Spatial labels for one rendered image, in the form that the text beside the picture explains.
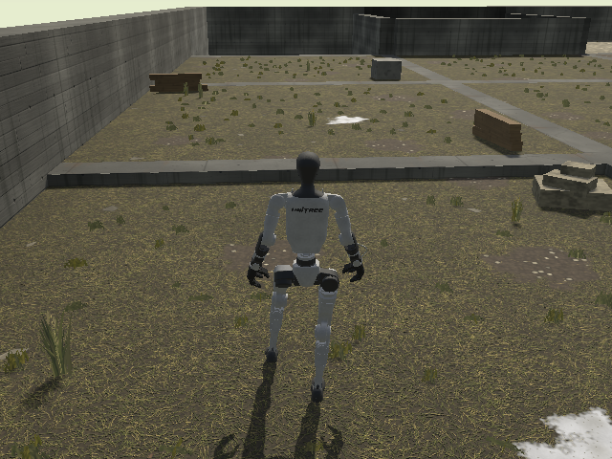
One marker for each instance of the left robot forearm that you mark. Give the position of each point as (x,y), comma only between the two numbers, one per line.
(259,254)

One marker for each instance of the robot left hand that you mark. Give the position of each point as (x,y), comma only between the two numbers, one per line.
(252,274)

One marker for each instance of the robot right hand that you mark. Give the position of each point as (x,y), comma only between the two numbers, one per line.
(350,268)

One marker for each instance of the robot right upper arm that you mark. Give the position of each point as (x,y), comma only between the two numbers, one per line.
(337,203)

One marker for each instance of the right robot shin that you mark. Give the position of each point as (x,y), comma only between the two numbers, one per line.
(321,357)

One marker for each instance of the right robot forearm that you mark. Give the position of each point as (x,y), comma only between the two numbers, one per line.
(353,252)

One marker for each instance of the robot left upper arm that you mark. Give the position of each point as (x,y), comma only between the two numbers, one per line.
(276,202)

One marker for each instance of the robot left thigh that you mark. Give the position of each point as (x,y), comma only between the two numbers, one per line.
(283,277)

